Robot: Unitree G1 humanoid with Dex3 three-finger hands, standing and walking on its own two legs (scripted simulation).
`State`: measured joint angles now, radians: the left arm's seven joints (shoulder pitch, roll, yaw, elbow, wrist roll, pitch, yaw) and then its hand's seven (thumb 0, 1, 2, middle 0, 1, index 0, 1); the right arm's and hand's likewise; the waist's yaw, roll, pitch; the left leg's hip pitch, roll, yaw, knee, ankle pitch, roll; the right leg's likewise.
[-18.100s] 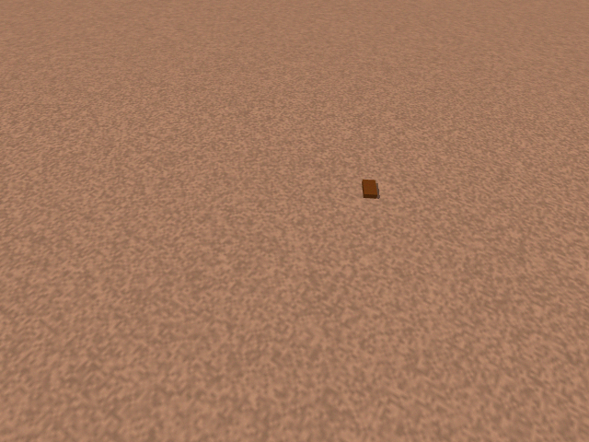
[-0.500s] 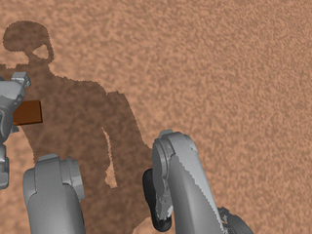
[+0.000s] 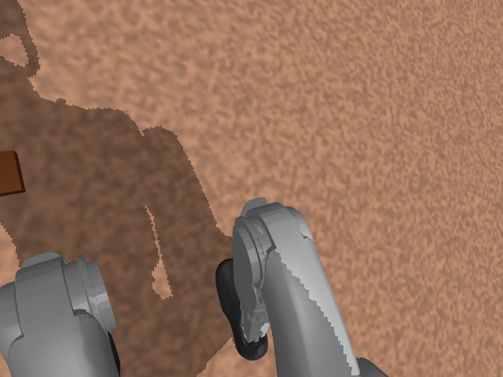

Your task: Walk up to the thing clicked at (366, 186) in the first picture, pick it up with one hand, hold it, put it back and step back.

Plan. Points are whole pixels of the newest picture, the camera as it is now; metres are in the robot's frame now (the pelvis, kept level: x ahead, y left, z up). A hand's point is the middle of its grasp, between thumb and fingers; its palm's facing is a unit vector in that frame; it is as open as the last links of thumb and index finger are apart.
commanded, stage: rest palm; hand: left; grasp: from above
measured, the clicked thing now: out of the picture +0.44 +0.29 -0.28
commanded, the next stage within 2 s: close in 0.84 s
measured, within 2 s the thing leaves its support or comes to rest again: neither
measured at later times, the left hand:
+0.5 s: hand out of the picture +0.42 +0.29 -0.26, palm faces -0.47 -0.12 -0.87, open 13.7 cm
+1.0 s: hand out of the picture +0.42 +0.28 -0.26, palm faces -0.46 -0.11 -0.88, open 13.6 cm
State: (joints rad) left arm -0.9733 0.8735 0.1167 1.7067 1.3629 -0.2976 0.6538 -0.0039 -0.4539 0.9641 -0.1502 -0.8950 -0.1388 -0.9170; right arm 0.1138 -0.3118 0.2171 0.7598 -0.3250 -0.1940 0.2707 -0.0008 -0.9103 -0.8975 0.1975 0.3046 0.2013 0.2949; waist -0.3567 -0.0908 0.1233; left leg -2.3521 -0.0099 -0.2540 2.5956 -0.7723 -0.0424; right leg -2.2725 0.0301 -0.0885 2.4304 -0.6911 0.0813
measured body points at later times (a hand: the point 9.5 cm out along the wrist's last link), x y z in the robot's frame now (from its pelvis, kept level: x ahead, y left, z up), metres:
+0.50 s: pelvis +0.00 +0.01 +0.00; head +0.26 +0.13 +0.34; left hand +0.44 +0.29 -0.21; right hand +0.05 -0.25 -0.06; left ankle +0.05 +0.13 -0.26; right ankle +0.11 -0.13 -0.26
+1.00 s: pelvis -0.01 +0.01 +0.01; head +0.26 +0.13 +0.34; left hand +0.44 +0.28 -0.21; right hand +0.05 -0.25 -0.05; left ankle +0.05 +0.13 -0.26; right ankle +0.11 -0.13 -0.26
